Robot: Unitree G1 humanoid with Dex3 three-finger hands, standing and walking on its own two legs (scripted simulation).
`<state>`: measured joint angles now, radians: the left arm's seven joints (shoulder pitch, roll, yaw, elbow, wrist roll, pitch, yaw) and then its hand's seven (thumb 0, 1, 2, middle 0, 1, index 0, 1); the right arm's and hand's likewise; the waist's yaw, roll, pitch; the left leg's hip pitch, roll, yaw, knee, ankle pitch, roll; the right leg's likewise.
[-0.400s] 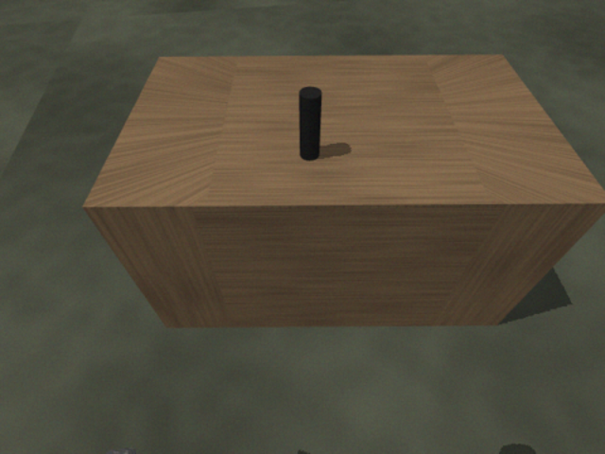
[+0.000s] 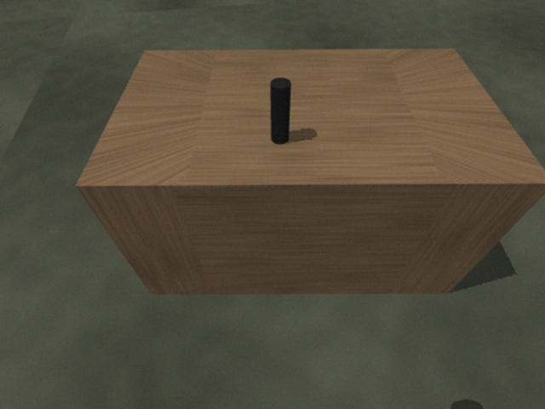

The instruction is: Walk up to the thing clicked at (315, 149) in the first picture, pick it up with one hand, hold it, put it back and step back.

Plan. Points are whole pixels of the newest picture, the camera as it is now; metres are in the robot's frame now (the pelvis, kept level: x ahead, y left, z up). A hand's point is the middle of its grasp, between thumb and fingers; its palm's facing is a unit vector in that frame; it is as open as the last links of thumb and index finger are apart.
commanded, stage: stand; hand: right
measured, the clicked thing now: (280, 113) +0.80 +0.01 -0.05
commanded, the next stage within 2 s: walk up in 0.72 s
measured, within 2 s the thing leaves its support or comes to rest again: neither
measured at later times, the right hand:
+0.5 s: hand out of the picture +0.07 -0.25 -0.16, palm faces -0.03 +0.94 -0.34, open 7.4 cm
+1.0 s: hand out of the picture +0.13 -0.23 -0.16, palm faces -0.11 +0.93 -0.36, open 7.4 cm
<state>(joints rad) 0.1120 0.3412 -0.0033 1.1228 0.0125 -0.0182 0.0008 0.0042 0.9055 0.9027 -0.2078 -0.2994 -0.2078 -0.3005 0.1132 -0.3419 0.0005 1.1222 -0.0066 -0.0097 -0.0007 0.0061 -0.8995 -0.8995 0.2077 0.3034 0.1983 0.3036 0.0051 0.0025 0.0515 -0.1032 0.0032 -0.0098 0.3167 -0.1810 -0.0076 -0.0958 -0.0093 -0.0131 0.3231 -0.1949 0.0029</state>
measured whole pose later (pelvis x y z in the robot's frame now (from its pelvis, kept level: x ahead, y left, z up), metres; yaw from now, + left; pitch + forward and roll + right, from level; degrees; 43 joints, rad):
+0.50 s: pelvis +0.00 +0.00 +0.00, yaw +0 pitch -2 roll +0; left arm 0.12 0.34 0.00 1.12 0.01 -0.02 0.00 0.00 0.91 0.90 -0.21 -0.30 -0.21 -0.30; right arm 0.12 -0.35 0.00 1.12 -0.01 -0.01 0.00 0.01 -0.90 -0.90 0.21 0.30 0.20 0.30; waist 0.01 0.00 0.05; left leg -0.10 0.00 -0.01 0.31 -0.18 -0.01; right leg -0.10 -0.01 -0.01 0.32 -0.19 0.00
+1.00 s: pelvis +0.04 +0.06 -0.02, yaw +4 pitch -3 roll -2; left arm 0.30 0.42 0.08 0.99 0.04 -0.07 0.02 0.00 0.90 0.90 -0.21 -0.30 -0.21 -0.30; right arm 0.22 -0.45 -0.12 0.94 -0.06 0.06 0.11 0.01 -0.90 -0.90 0.20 0.30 0.20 0.30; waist 0.02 0.07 0.09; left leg -0.44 0.11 -0.07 0.74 -0.34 -0.02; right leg -0.04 -0.07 -0.06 0.43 -0.34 0.05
